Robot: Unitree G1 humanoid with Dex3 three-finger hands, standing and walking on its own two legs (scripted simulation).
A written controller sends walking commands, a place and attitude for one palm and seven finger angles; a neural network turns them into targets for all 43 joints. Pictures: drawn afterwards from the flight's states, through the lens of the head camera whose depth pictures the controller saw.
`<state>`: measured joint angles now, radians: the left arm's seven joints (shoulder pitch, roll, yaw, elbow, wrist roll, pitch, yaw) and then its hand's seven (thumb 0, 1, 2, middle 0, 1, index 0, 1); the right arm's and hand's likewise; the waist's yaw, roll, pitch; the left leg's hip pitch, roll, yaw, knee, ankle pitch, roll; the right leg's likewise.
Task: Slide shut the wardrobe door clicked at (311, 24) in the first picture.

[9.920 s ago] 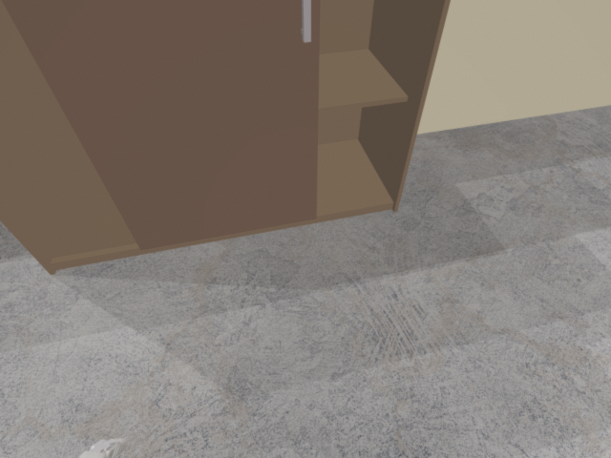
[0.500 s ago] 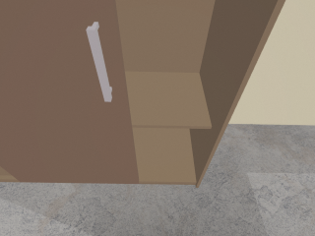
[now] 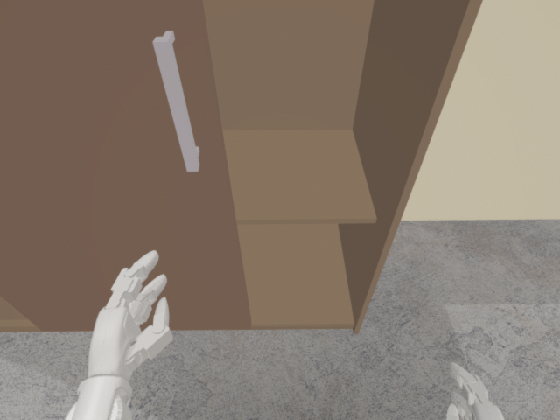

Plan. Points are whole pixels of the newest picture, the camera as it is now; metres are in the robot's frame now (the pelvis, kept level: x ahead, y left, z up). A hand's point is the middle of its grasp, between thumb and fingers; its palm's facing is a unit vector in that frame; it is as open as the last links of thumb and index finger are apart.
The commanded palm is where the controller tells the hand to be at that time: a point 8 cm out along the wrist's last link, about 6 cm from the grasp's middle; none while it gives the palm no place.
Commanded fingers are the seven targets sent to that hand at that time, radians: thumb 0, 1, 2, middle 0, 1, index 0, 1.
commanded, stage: raise the hand with hooked fingers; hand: left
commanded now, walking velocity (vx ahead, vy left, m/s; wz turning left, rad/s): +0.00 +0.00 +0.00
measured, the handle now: (182, 107) +0.54 +0.18 +0.20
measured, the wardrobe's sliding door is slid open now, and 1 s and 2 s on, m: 0.37 0.37 0.37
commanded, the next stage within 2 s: move the hooked fingers beside the handle in 1.84 s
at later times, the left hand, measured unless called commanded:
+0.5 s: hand (124, 337) +0.21 +0.20 +0.07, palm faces +0.00 -1.00 -0.07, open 10.7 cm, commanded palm +0.17 +0.26 +0.08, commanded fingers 0.00 -0.01 0.51 -0.27 -0.88 -0.27 -0.88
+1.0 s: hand (59, 271) +0.25 +0.26 +0.16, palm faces +0.11 -0.99 -0.08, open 13.5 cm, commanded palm +0.22 +0.30 +0.16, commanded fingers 0.00 -0.50 0.30 -0.30 -1.20 -0.30 -1.20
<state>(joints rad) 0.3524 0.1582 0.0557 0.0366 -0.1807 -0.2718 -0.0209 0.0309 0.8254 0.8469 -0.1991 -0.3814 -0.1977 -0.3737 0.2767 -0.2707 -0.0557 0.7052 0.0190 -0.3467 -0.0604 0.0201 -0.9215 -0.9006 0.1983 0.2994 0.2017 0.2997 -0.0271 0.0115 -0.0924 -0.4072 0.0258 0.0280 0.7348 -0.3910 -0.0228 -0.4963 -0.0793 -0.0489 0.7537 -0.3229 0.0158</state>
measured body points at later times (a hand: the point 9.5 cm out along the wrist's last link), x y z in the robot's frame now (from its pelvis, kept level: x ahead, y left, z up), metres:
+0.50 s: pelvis -0.01 +0.00 -0.02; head +0.00 +0.00 +0.43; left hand +0.21 +0.26 +0.08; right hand +0.16 -0.20 -0.09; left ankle -0.01 +0.13 -0.71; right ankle +0.04 -0.13 -0.71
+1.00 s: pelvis +0.00 +0.00 +0.01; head -0.01 -0.01 +0.46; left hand +0.24 +0.31 +0.17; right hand +0.20 -0.22 -0.04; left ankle -0.01 +0.13 -0.71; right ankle +0.04 -0.13 -0.71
